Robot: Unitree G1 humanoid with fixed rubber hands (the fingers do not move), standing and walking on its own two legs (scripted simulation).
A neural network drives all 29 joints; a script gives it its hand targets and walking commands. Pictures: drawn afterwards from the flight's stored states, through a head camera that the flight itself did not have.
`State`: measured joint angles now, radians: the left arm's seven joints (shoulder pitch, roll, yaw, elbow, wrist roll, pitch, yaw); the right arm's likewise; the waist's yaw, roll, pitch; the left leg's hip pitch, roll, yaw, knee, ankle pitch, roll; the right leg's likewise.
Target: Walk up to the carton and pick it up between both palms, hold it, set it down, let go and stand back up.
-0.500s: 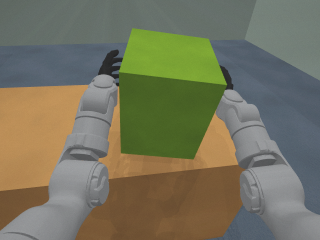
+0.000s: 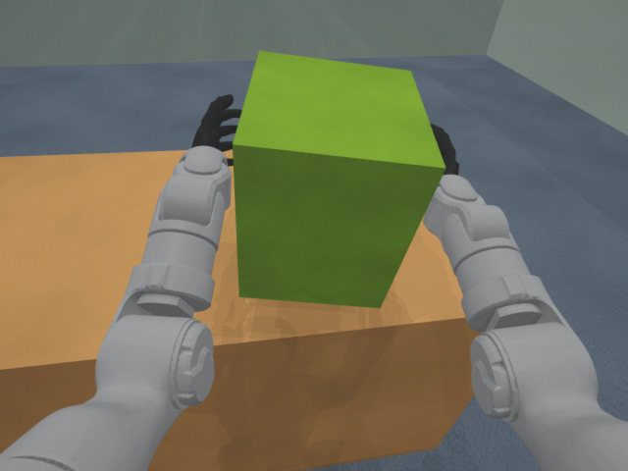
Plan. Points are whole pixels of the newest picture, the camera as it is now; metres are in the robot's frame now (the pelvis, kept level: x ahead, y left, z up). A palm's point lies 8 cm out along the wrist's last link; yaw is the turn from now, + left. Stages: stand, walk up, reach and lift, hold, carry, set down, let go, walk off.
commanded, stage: set down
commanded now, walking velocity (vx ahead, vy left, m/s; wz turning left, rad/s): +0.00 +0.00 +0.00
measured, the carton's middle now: (323, 186) +0.43 +0.02 +0.18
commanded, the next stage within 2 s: none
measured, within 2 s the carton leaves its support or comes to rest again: neither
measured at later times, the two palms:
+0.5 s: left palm (214, 171) +0.41 +0.16 +0.21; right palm (431, 192) +0.43 -0.13 +0.19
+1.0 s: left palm (218, 189) +0.43 +0.16 +0.17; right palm (423, 202) +0.44 -0.13 +0.16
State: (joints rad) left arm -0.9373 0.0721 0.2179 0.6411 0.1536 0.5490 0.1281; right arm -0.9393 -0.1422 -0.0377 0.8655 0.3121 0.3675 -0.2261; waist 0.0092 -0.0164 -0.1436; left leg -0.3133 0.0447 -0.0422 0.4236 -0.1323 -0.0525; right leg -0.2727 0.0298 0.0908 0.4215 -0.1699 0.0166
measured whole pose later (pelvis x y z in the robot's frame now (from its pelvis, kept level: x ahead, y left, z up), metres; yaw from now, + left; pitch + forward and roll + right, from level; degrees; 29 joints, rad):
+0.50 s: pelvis +0.01 +0.00 +0.00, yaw +0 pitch +2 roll -1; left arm -0.91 0.06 0.22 0.69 0.15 0.47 0.14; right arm -0.93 -0.14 -0.04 0.93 0.31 0.30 -0.21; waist 0.03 -0.02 -0.12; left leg -0.31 0.05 -0.04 0.42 -0.15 -0.05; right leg -0.27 0.04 0.09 0.42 -0.18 0.02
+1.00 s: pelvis +0.02 +0.00 +0.00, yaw +0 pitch +3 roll -1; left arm -0.87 0.04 0.22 0.75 0.16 0.39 0.16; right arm -0.91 -0.14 -0.04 0.98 0.28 0.25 -0.18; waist 0.05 -0.02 -0.11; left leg -0.31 0.05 -0.04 0.42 -0.16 -0.05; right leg -0.27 0.04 0.09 0.42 -0.19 0.02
